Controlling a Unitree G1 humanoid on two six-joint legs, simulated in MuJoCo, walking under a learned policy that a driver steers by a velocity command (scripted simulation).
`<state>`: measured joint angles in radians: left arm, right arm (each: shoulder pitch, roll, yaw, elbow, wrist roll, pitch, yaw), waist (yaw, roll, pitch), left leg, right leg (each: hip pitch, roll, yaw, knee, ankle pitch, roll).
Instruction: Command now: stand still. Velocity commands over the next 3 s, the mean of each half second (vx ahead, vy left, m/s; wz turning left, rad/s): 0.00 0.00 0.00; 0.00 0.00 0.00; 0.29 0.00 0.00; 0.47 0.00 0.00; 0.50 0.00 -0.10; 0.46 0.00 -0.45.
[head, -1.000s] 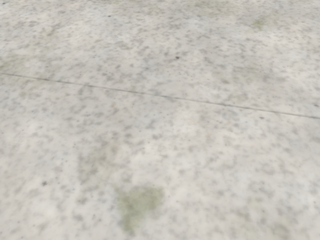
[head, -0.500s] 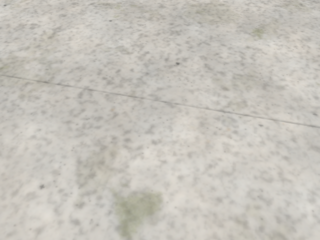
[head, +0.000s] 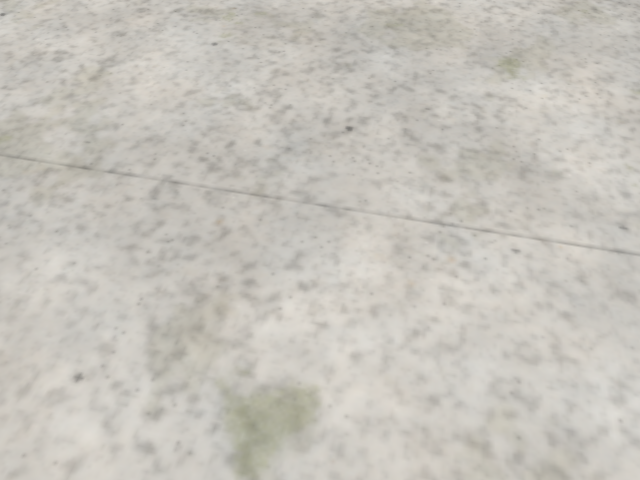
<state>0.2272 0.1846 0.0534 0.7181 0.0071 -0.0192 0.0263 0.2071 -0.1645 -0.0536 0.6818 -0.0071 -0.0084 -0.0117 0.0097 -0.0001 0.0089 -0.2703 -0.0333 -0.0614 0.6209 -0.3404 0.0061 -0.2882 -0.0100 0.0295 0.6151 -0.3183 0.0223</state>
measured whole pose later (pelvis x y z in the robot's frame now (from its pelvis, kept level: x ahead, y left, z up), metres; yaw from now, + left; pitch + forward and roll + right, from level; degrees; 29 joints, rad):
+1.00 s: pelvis +0.00 -0.01 +0.00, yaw +0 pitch -1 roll +0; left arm 0.28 0.17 0.05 0.89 0.00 -0.01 0.05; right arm 0.28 -0.16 -0.05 0.88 0.00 0.00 -0.05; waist 0.00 0.00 0.03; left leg -0.24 -0.02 -0.06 0.57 -0.31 -0.01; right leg -0.27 0.00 0.03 0.58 -0.29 0.01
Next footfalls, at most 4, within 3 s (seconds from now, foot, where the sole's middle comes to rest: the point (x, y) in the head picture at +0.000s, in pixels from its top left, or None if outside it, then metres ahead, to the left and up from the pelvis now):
1.66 right None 0.40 -0.13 -0.76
2.24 left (290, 400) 0.70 0.10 -0.76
2.82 right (396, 302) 0.97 -0.15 -0.76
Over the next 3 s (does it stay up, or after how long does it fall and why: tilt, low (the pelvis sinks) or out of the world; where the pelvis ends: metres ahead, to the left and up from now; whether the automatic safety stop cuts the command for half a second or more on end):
stays up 0.92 -0.07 0.01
